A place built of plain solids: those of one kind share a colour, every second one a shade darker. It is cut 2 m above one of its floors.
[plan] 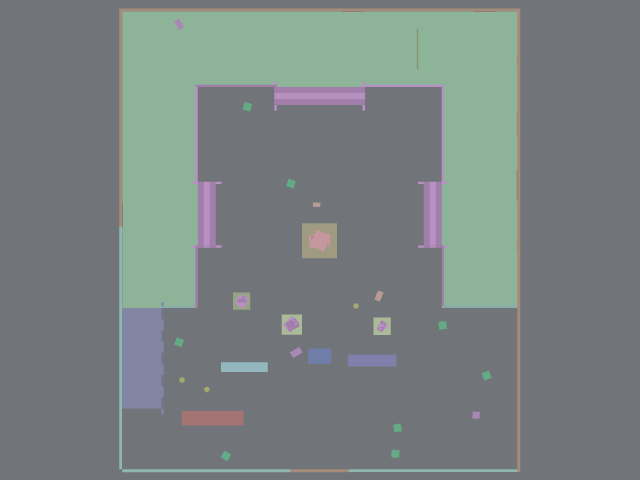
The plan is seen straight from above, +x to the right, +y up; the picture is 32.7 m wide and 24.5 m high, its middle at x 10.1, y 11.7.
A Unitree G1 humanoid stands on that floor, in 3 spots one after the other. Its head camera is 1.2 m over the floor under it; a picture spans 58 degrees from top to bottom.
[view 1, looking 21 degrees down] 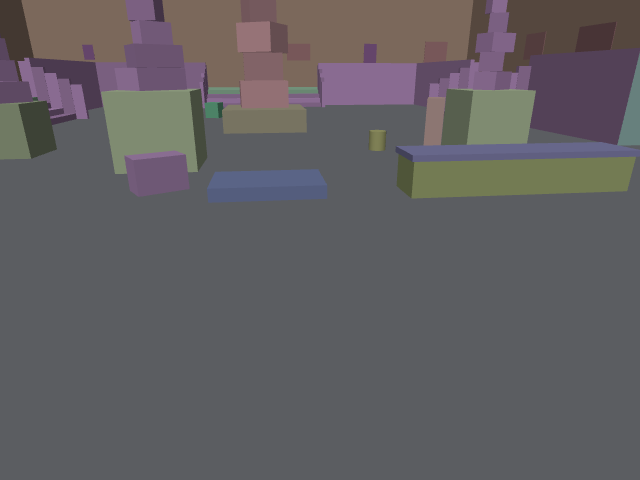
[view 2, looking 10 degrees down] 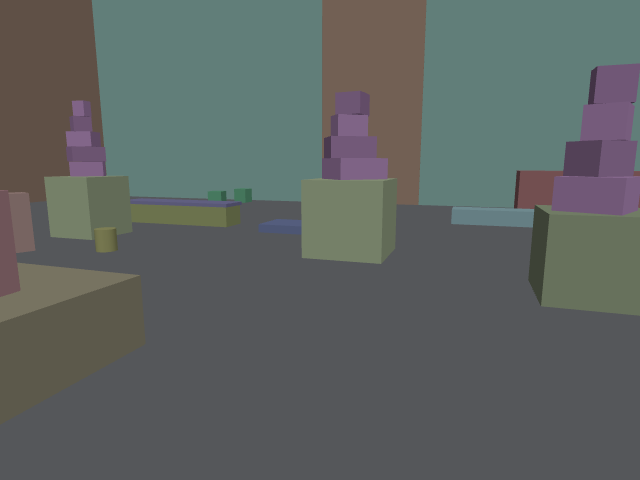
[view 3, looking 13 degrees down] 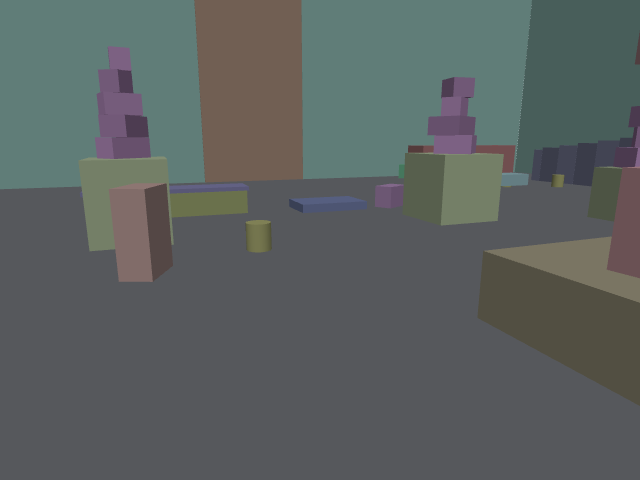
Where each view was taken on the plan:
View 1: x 10.08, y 1.10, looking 83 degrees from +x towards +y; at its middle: ground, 3.35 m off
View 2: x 7.17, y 12.99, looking -71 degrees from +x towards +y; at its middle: piece_base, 5.47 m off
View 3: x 12.99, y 12.99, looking -111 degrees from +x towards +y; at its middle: ground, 5.33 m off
